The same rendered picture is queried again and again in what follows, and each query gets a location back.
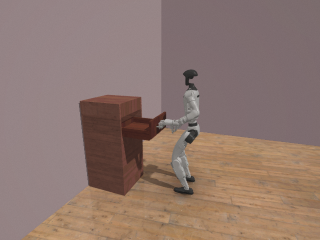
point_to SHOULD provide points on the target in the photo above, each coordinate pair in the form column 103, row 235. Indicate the left robot thigh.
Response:
column 181, row 144

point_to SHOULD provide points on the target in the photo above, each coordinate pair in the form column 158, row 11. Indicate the left robot hand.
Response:
column 167, row 122

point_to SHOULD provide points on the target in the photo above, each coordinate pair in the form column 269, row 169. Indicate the robot left upper arm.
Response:
column 189, row 95

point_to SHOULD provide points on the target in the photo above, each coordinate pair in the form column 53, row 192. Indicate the left robot shin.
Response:
column 180, row 173

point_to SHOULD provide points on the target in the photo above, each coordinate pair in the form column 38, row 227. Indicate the drawer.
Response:
column 142, row 128

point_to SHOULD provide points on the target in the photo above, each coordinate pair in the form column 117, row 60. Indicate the left robot forearm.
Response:
column 185, row 119

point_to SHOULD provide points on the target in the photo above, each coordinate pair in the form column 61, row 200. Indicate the cabinet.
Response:
column 114, row 162

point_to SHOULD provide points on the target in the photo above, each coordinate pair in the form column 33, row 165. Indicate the right robot hand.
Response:
column 176, row 128

